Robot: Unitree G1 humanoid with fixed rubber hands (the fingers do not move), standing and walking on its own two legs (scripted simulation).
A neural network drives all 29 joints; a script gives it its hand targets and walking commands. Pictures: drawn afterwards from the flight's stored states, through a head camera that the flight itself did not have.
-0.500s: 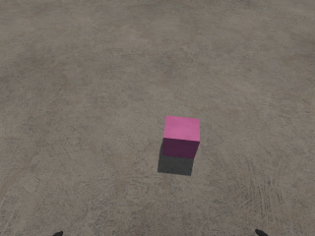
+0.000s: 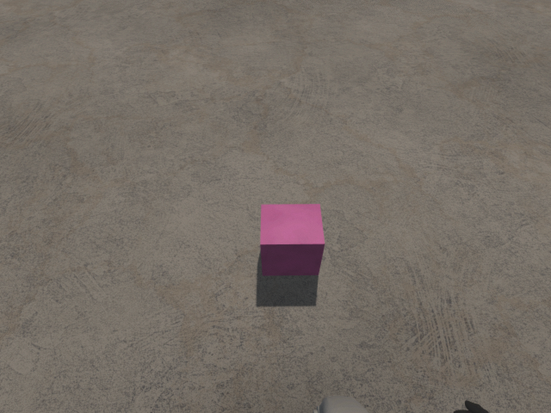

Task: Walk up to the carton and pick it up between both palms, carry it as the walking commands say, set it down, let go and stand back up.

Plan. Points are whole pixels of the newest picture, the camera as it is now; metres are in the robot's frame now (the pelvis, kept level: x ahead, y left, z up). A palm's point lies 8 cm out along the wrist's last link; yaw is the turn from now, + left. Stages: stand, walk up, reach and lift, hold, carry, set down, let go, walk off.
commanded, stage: walk up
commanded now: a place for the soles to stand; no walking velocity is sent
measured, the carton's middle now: (290, 240) +0.80 -0.06 -0.65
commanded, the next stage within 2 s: none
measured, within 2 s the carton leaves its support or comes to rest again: neither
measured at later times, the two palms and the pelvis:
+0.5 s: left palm (105, 319) +0.28 +0.30 -0.11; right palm (478, 370) +0.19 -0.31 -0.10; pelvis +0.14 +0.00 -0.04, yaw -9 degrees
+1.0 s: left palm (123, 258) +0.41 +0.32 -0.13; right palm (437, 273) +0.36 -0.31 -0.11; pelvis +0.27 +0.01 -0.05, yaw -11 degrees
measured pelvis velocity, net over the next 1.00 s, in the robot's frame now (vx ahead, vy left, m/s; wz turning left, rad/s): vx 0.27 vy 0.01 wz -0.18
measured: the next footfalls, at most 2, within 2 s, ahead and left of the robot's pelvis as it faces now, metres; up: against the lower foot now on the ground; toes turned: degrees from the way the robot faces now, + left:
right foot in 0.04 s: +0.11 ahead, -0.15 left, +0.00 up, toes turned -3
left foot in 0.34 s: +0.25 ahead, +0.13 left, +0.00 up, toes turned +1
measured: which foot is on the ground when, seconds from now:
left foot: down 0.00-0.04, up 0.06-0.32, down 0.34-0.60, up 0.62-0.84, down 0.86-1.00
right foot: up 0.00-0.02, down 0.04-0.36, up 0.38-0.56, down 0.58-1.00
